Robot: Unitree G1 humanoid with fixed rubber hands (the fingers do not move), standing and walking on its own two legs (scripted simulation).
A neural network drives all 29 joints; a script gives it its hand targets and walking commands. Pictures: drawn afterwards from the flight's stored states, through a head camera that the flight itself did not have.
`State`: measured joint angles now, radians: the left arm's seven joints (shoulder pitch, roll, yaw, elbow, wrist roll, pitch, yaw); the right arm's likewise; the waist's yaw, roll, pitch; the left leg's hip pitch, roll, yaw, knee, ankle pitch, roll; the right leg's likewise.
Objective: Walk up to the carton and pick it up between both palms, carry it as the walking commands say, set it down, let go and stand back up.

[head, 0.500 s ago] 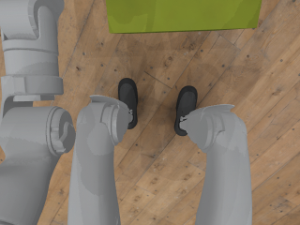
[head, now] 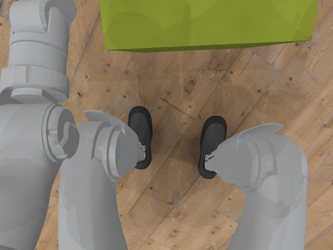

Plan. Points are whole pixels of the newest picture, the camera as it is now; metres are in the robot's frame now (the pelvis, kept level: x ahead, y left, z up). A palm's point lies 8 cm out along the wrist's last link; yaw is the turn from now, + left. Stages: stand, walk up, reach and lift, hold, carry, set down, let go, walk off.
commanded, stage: reach and lift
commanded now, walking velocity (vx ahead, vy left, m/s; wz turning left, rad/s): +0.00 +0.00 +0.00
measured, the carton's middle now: out of the picture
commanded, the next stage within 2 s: none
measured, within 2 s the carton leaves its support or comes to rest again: leaves its support in 1.92 s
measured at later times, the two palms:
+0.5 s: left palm out of the picture +0.56 +0.23 -0.20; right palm out of the picture +0.60 -0.20 -0.20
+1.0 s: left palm out of the picture +0.56 +0.21 -0.20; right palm out of the picture +0.60 -0.18 -0.20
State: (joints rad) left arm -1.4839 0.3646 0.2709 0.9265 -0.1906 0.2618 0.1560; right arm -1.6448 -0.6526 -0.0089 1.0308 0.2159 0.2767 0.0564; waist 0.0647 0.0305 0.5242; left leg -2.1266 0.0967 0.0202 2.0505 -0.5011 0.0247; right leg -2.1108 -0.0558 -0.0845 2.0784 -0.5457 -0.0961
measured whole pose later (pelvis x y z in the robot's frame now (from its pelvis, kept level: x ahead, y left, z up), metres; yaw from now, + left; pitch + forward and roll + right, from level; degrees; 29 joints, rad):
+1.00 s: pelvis +0.01 +0.00 -0.03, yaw +0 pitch +33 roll +1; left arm -1.54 0.39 0.17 1.09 -0.34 0.14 0.16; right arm -1.62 -0.56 0.13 1.04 0.26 0.20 -0.03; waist 0.04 0.06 0.52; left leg -2.21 0.09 0.02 2.16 -0.53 0.02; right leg -2.19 -0.06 -0.08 2.20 -0.57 -0.10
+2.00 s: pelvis +0.01 +0.01 -0.04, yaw +0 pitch +31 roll +0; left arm -1.54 0.36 0.16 0.94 -0.31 0.28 0.18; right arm -1.64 -0.57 0.08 1.00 0.28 0.30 0.00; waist 0.04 0.06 0.53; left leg -2.21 0.03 0.01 2.19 -0.53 0.02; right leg -2.19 -0.06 -0.06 2.22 -0.58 -0.08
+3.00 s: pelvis -0.02 +0.01 +0.04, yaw +1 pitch +26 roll +0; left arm -1.47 0.31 0.30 0.73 -0.10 0.49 0.13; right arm -1.62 -0.49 -0.16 0.88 0.11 0.48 0.04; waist 0.02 0.06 0.52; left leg -1.93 -0.01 0.00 1.94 -0.46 0.01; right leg -1.91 -0.05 -0.05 1.97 -0.52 -0.06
